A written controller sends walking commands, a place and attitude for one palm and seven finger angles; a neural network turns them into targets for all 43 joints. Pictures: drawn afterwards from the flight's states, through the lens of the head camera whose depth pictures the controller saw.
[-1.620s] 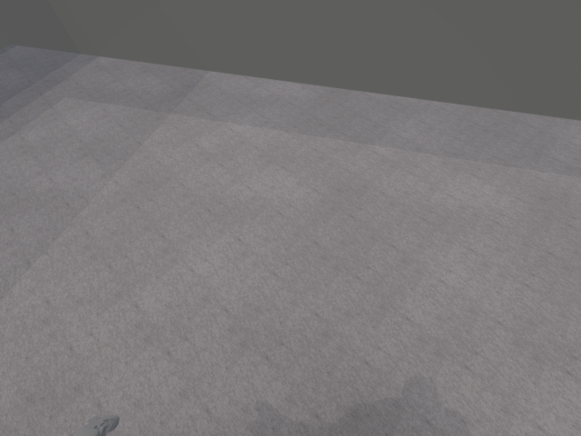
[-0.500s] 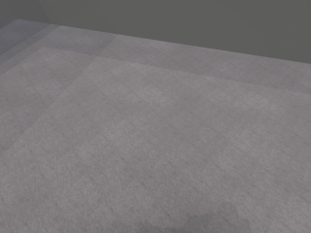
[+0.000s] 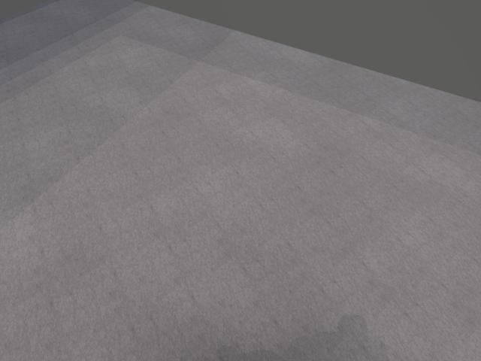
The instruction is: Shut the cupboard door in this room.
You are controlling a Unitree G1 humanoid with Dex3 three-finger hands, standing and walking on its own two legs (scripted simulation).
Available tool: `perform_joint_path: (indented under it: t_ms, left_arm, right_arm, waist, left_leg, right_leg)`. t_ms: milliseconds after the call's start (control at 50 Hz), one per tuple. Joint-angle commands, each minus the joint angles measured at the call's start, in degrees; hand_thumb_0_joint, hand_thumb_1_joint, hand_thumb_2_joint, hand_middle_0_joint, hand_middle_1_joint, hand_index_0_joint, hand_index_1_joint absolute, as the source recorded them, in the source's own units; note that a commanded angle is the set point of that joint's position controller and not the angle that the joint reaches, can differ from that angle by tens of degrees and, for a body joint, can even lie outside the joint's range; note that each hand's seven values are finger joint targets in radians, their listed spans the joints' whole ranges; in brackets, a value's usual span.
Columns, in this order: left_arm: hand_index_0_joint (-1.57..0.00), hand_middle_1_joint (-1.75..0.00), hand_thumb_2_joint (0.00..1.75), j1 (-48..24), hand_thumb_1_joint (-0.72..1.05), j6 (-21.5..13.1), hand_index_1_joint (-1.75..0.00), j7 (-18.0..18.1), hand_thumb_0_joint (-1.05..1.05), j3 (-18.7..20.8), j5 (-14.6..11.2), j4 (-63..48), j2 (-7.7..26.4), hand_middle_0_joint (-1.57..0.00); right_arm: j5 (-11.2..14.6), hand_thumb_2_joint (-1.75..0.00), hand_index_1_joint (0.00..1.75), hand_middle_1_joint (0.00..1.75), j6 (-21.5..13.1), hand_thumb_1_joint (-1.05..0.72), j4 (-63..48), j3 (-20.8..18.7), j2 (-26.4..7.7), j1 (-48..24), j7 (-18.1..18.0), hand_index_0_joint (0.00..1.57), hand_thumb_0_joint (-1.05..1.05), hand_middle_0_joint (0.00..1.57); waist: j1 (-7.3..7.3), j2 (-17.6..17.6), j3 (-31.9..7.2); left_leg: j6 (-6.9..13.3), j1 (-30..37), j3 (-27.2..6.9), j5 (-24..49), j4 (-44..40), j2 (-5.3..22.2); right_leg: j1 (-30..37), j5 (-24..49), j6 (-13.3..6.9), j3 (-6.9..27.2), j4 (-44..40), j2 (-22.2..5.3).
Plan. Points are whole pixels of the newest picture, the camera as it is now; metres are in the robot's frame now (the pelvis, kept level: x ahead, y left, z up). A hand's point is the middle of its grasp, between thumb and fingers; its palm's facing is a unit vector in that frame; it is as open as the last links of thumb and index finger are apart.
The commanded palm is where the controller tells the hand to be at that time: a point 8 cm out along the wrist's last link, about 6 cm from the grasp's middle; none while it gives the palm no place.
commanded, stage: turn or walk to find it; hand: left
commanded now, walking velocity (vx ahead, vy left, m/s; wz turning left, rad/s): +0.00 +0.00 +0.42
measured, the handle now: out of the picture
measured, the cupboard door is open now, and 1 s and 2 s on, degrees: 84 84 84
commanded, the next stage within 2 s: none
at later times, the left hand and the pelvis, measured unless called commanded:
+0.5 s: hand out of the picture -0.04 +0.13 -0.15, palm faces +0.28 -0.92 -0.28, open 7.4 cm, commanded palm none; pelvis -0.03 -0.07 +0.00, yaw +15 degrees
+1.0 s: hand out of the picture -0.13 +0.19 -0.18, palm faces +0.50 -0.83 -0.23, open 7.4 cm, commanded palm none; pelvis -0.07 -0.02 +0.00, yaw +27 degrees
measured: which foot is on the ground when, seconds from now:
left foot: down 0.00-0.20, up 0.22-0.72, down 0.74-1.00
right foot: up 0.00-0.18, down 0.20-0.74, up 0.76-1.00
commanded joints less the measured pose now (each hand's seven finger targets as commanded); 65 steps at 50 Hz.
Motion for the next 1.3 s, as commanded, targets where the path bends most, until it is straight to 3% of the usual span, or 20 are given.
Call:
perform_joint_path:
  t_ms: [0, 140, 160, 180, 200, 260, 300, 480, 620, 680, 700, 720, 740, 760, 880, 1080, 1220, 1240, 1260, 1280]
  left_arm:
    - [-0.2, -0.3, 0.9, -1.23, 0.9, -1.57, -0.3, 0.52, 0.0, 0.76, -0.54, -5.36, 3.27, -0.2]
    - [-0.2, -0.3, 0.9, 8.1, 0.9, -1.98, -0.3, 1.01, 0.0, 1.33, -0.79, -4.22, 4.14, -0.2]
    - [-0.2, -0.3, 0.9, 9.61, 0.9, -2.46, -0.3, 1.24, 0.0, 1.82, -0.31, -4.12, 6.58, -0.2]
    - [-0.2, -0.3, 0.9, 9.65, 0.9, -3.05, -0.3, 1.62, 0.0, 2.79, 0.72, -5.36, 11.47, -0.2]
    - [-0.2, -0.3, 0.9, 5.63, 0.9, -2.75, -0.3, 1.62, 0.0, 2.29, 0.21, -7.28, 12.55, -0.2]
    - [-0.2, -0.3, 0.9, -2.96, 0.9, -3.75, -0.3, 1.58, 0.0, 1.15, -0.34, -9.44, 6.98, -0.2]
    - [-0.2, -0.3, 0.9, -0.95, 0.9, -4.58, -0.3, 1.1, 0.0, 0.52, -0.43, -8.82, 5.22, -0.2]
    - [-0.2, -0.3, 0.9, 12.58, 0.9, -4.71, -0.3, 1.2, 0.0, 1.01, 0.34, -3.88, 6.7, -0.2]
    - [-0.2, -0.3, 0.9, 12.85, 0.9, -4.13, -0.3, 1.23, 0.0, 1.77, 0.89, -2.23, 8.61, -0.2]
    - [-0.2, -0.3, 0.9, 10.26, 0.9, -3.81, -0.3, 1.03, 0.0, 2.03, 0.34, -1.84, 8.7, -0.2]
    - [-0.2, -0.3, 0.9, 10.52, 0.9, -3.59, -0.3, 0.83, 0.0, 1.8, -0.12, -2.15, 7.46, -0.2]
    - [-0.2, -0.3, 0.9, 10.58, 0.9, -3.26, -0.3, 0.49, 0.0, 1.42, -0.56, -3.81, 4.52, -0.2]
    - [-0.2, -0.3, 0.9, 8.21, 0.9, -2.83, -0.3, 0.68, 0.0, 0.39, -0.12, -5.36, 2.79, -0.2]
    - [-0.2, -0.3, 0.9, 5.83, 0.9, -2.12, -0.3, 0.91, 0.0, 0.55, 0.13, -5.4, 3.97, -0.2]
    - [-0.2, -0.3, 0.9, 6.92, 0.9, -1.52, -0.3, -0.19, 0.0, 1.67, 0.01, -2.25, 4.23, -0.2]
    - [-0.2, -0.3, 0.9, -1.59, 0.9, -1.58, -0.3, 0.12, 0.0, 1.61, -0.34, -6.46, 3.64, -0.2]
    - [-0.2, -0.3, 0.9, 3.09, 0.9, -2.85, -0.3, 0.63, 0.0, 1.15, -1.07, -6.57, 3.06, -0.2]
    - [-0.2, -0.3, 0.9, 5.03, 0.9, -3.48, -0.3, 0.81, 0.0, 1.42, -0.93, -6.21, 4.29, -0.2]
    - [-0.2, -0.3, 0.9, 6.27, 0.9, -4.21, -0.3, 1.29, 0.0, 2.17, -0.12, -6.19, 9.14, -0.2]
    - [-0.2, -0.3, 0.9, 6.5, 0.9, -4.2, -0.3, 1.37, 0.0, 2.6, 0.12, -6.55, 12.63, -0.2]
  right_arm:
    - [-0.23, -0.9, 0.3, 0.3, -0.15, -0.9, -3.24, -3.31, -12.27, 2.82, -0.48, 0.2, 0.0, 0.2]
    - [-0.25, -0.9, 0.3, 0.3, 1.05, -0.9, -5.75, -4.06, -12.76, -2.17, 0.62, 0.2, 0.0, 0.2]
    - [0.1, -0.9, 0.3, 0.3, 1.29, -0.9, -6.1, -3.97, -10.99, -2.17, 0.98, 0.2, 0.0, 0.2]
    - [0.49, -0.9, 0.3, 0.3, 1.36, -0.9, -7.21, -3.49, -7.15, -0.94, 1.0, 0.2, 0.0, 0.2]
    - [-0.41, -0.9, 0.3, 0.3, 1.32, -0.9, -7.58, -4.14, -9.21, -2.18, 0.7, 0.2, 0.0, 0.2]
    - [-0.47, -0.9, 0.3, 0.3, 2.57, -0.9, -4.09, -4.34, -9.37, 1.5, 1.75, 0.2, 0.0, 0.2]
    - [-0.32, -0.9, 0.3, 0.3, 2.35, -0.9, -2.97, -3.76, -8.18, 3.42, 1.91, 0.2, 0.0, 0.2]
    - [-0.08, -0.9, 0.3, 0.3, 2.23, -0.9, -4.62, -2.14, -6.89, -6.67, 1.45, 0.2, 0.0, 0.2]
    - [0.81, -0.9, 0.3, 0.3, 1.26, -0.9, -4.83, -1.12, -5.82, -8.41, 1.36, 0.2, 0.0, 0.2]
    - [0.69, -0.9, 0.3, 0.3, 0.51, -0.9, -4.11, -1.26, -6.45, -4.61, 1.25, 0.2, 0.0, 0.2]
    - [0.46, -0.9, 0.3, 0.3, -0.04, -0.9, -3.58, -1.74, -8.75, -2.57, 1.18, 0.2, 0.0, 0.2]
    - [-0.01, -0.9, 0.3, 0.3, -0.57, -0.9, -3.73, -3.0, -14.2, -0.94, 0.95, 0.2, 0.0, 0.2]
    - [0.49, -0.9, 0.3, 0.3, 0.0, -0.9, -3.09, -3.55, -16.9, 1.24, 0.59, 0.2, 0.0, 0.2]
    - [0.39, -0.9, 0.3, 0.3, 0.26, -0.9, -2.91, -3.3, -15.66, 0.89, 0.3, 0.2, 0.0, 0.2]
    - [0.43, -0.9, 0.3, 0.3, -0.77, -0.9, -5.29, -2.15, -12.17, -5.6, -0.36, 0.2, 0.0, 0.2]
    - [-0.26, -0.9, 0.3, 0.3, -0.58, -0.9, -4.74, -3.03, -12.24, 0.31, -0.29, 0.2, 0.0, 0.2]
    - [-0.25, -0.9, 0.3, 0.3, -0.04, -0.9, -5.14, -3.54, -12.69, -0.78, 0.11, 0.2, 0.0, 0.2]
    - [0.17, -0.9, 0.3, 0.3, -0.08, -0.9, -5.2, -3.45, -11.48, -0.69, 0.32, 0.2, 0.0, 0.2]
    - [0.84, -0.9, 0.3, 0.3, -0.1, -0.9, -5.57, -2.97, -8.01, 0.91, 0.76, 0.2, 0.0, 0.2]
    - [0.32, -0.9, 0.3, 0.3, 0.06, -0.9, -6.93, -2.84, -6.42, 0.79, 0.53, 0.2, 0.0, 0.2]
  waist:
    - [-0.55, 9.15, -4.69]
    - [3.53, 8.12, -4.49]
    - [4.11, 3.02, -3.89]
    - [4.2, -12.81, -3.72]
    - [3.96, -14.94, 0.3]
    - [-1.32, -7.62, 3.66]
    - [-1.33, -6.0, 2.17]
    - [4.57, -7.39, -0.99]
    - [4.93, -10.79, -4.38]
    - [2.07, -8.95, -6.36]
    - [0.84, -3.4, -8.2]
    - [-0.1, 12.27, -9.12]
    - [-0.78, 16.83, -8.25]
    - [-0.96, 11.01, -5.38]
    - [2.58, 7.77, -1.19]
    - [-0.07, 9.54, -1.67]
    - [2.69, 7.98, -6.56]
    - [3.56, 4.59, -8.04]
    - [3.76, -7.48, -9.1]
    - [3.92, -17.02, -6.88]
  left_leg:
    - [6.82, 7.56, -20.47, 6.75, -7.71, 15.53]
    - [1.79, -6.95, -19.24, -7.77, -6.87, 9.89]
    - [-0.87, -13.1, -15.34, -12.78, -1.15, 6.47]
    - [-4.66, -23.16, -5.25, -19.51, 15.9, -0.12]
    - [-5.55, -22.02, -1.5, -21.47, 29.07, -1.19]
    - [-5.48, -14.9, -1.47, -12.22, 43.33, 2.59]
    - [-6.6, -16.35, 0.84, -8.02, 46.14, 2.96]
    - [-8.28, -17.03, 4.18, -15.66, 34.8, 6.07]
    - [-6.28, -6.25, 8.3, -18.06, 18.45, 5.27]
    - [-5.26, 3.26, 9.51, -7.19, 3.49, 5.19]
    - [-4.09, 11.6, 7.2, 2.13, -2.48, 7.71]
    - [1.46, 20.69, -9.46, 19.38, -4.04, 21.01]
    - [7.81, 19.43, -15.28, 37.12, -3.3, 28.22]
    - [8.66, 15.11, -10.36, 34.13, -3.23, 27.84]
    - [4.09, 8.26, -4.27, 21.04, -6.19, 16.79]
    - [6.88, 8.95, -13.89, 15.67, -6.28, 17.04]
    - [4.5, 2.88, -15.95, 16.74, 0.37, 13.95]
    - [1.71, -1.18, -14.02, 11.18, 3.72, 11.36]
    - [-2.45, -12.2, -7.33, -4.92, 12.93, 5.64]
    - [-5.64, -18.61, 0.6, -24.62, 25.1, -0.49]
  right_leg:
    - [-2.01, -2.02, -0.42, 0.12, -5.56, 0.52]
    - [18.24, 7.84, -2.64, -1.96, -29.13, 2.71]
    - [23.6, 7.61, -4.01, 1.75, -35.71, -1.7]
    - [26.22, -4.7, -9.11, 19.49, -43.93, -16.88]
    - [13.17, -3.95, -12.19, 23.72, -46.18, -24.09]
    - [1.29, 4.33, -9.45, 10.36, -45.01, -14.78]
    - [7.63, 15.71, -9.52, 2.98, -40.85, -11.59]
    - [21.29, 37.47, -13.26, 1.83, -34.55, -16.12]
    - [20.61, 44.89, -13.18, -0.9, -30.15, -17.33]
    - [17.12, 39.47, -9.19, -5.37, -24.37, -15.84]
    - [11.87, 33.45, -6.33, -8.08, -18.06, -13.88]
    - [-3.03, 7.22, -2.02, -11.34, -7.21, -6.93]
    - [-8.39, -13.69, -0.48, -7.75, 1.38, -3.86]
    - [-7.39, -11.22, -0.96, -4.46, 6.14, -4.97]
    - [-6.89, 3.51, 0.86, -2.36, 11.05, -4.18]
    - [-5.27, 0.04, 1.25, -1.2, -0.81, -2.29]
    - [11.97, 7.97, -0.88, -2.14, -26.19, 1.11]
    - [19.06, 14.19, -1.17, -1.07, -34.61, -0.83]
    - [28.79, 16.0, -4.19, 9.76, -39.11, -12.61]
    - [25.53, 25.31, -10.01, 20.07, -39.01, -24.6]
